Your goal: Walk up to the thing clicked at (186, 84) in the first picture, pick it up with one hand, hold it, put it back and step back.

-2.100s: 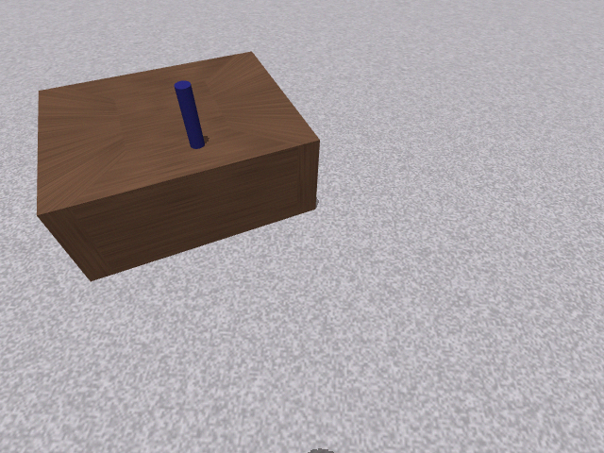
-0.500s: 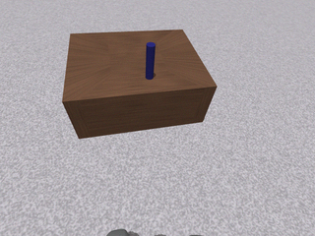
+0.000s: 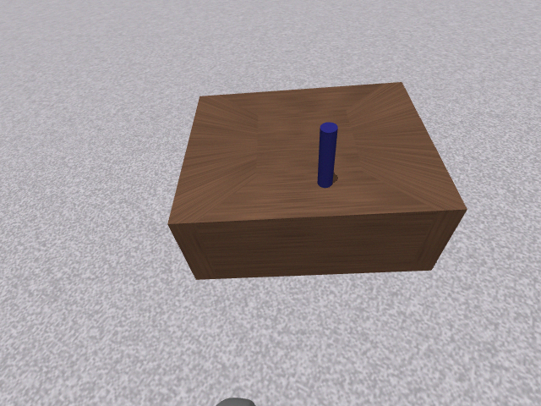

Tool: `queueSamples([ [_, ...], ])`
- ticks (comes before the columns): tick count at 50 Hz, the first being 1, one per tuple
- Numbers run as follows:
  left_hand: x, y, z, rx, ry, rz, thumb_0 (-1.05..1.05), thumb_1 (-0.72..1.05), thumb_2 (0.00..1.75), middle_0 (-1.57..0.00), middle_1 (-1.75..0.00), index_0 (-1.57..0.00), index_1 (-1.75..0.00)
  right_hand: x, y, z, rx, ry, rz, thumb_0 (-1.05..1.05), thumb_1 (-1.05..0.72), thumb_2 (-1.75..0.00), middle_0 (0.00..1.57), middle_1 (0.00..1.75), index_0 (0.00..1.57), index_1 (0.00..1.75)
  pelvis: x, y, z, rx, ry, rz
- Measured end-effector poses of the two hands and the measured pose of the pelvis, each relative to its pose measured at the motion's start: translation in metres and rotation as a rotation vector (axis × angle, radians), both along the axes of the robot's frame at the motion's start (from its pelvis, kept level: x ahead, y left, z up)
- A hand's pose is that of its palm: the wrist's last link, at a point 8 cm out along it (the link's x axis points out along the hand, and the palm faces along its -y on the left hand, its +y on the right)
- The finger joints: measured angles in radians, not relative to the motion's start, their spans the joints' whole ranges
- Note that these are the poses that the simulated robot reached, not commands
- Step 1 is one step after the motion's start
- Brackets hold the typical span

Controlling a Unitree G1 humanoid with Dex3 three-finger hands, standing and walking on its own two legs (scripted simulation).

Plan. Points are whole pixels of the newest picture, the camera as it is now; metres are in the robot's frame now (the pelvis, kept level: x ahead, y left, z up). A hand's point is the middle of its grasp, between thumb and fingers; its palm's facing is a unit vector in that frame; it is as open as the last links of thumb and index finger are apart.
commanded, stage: walk up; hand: right
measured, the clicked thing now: (326, 157) +0.89 -0.12 -0.26
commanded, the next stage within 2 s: none
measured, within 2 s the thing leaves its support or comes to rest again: neither
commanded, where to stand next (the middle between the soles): +0.42 +0.08 m, yaw +2 degrees
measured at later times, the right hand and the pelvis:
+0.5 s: hand (390, 303) +0.31 -0.18 -0.11, palm faces -0.11 +0.92 -0.38, open 7.4 cm; pelvis +0.19 +0.07 +0.00, yaw +5 degrees
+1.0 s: hand (389, 269) +0.41 -0.21 -0.16, palm faces -0.14 +0.94 -0.31, open 7.4 cm; pelvis +0.33 +0.05 +0.00, yaw +4 degrees
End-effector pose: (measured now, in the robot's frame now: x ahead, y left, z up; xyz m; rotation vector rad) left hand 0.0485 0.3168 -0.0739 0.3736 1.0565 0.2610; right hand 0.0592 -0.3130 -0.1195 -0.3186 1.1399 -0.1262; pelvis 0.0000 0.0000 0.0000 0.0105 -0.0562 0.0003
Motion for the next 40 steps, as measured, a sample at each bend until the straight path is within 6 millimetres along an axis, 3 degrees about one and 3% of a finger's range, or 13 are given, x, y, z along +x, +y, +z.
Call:
queueSamples([
  [9, 0.012, 0.013, -0.001, -0.010, 0.105, 0.071, 0.00, 0.90, 0.90, -0.21, -0.30, -0.20, -0.30, 0.106, 0.011, 0.019, -0.010, -0.026, 0.083, 0.00, -0.91, -0.90, 0.20, 0.30, 0.20, 0.30, 0.065, 0.009, 0.008, -0.018, 0.012, 0.039],
  [14, 0.032, 0.035, -0.023, -0.035, 0.144, 0.103, 0.00, 0.90, 0.90, -0.21, -0.30, -0.20, -0.30, 0.167, 0.035, 0.022, -0.032, -0.031, 0.128, 0.01, -0.91, -0.90, 0.20, 0.30, 0.20, 0.30, 0.107, 0.026, -0.003, -0.037, 0.015, 0.065],
  [19, 0.072, 0.059, -0.053, -0.066, 0.175, 0.121, 0.00, 0.90, 0.90, -0.21, -0.30, -0.20, -0.30, 0.226, 0.067, 0.024, -0.065, -0.106, 0.155, 0.01, -0.91, -0.90, 0.20, 0.30, 0.20, 0.30, 0.149, 0.053, -0.017, -0.017, 0.008, 0.077],
  [25, 0.144, 0.066, -0.045, -0.108, 0.113, 0.071, 0.00, 0.90, 0.90, -0.20, -0.30, -0.20, -0.30, 0.250, 0.088, 0.044, -0.057, -0.141, 0.102, 0.00, -0.91, -0.90, 0.21, 0.30, 0.20, 0.30, 0.188, 0.067, -0.001, -0.035, -0.003, 0.089],
  [30, 0.190, 0.070, -0.035, -0.106, 0.069, 0.052, 0.00, 0.90, 0.90, -0.20, -0.30, -0.20, -0.30, 0.257, 0.086, 0.046, -0.064, -0.097, 0.094, 0.00, -0.90, -0.90, 0.21, 0.30, 0.20, 0.30, 0.218, 0.069, 0.005, -0.020, -0.003, 0.091],
  [35, 0.225, 0.068, -0.026, -0.077, 0.097, 0.029, 0.00, 0.90, 0.90, -0.20, -0.30, -0.20, -0.30, 0.267, 0.071, 0.036, -0.056, -0.058, 0.061, 0.00, -0.90, -0.90, 0.21, 0.30, 0.20, 0.30, 0.250, 0.065, 0.004, 0.000, 0.007, 0.077],
  [40, 0.264, 0.061, -0.021, -0.010, 0.086, 0.019, 0.00, 0.90, 0.90, -0.20, -0.30, -0.20, -0.30, 0.288, 0.050, 0.007, -0.034, -0.009, 0.036, 0.00, -0.90, -0.90, 0.21, 0.30, 0.20, 0.30, 0.286, 0.052, -0.009, 0.008, 0.016, 0.072],
])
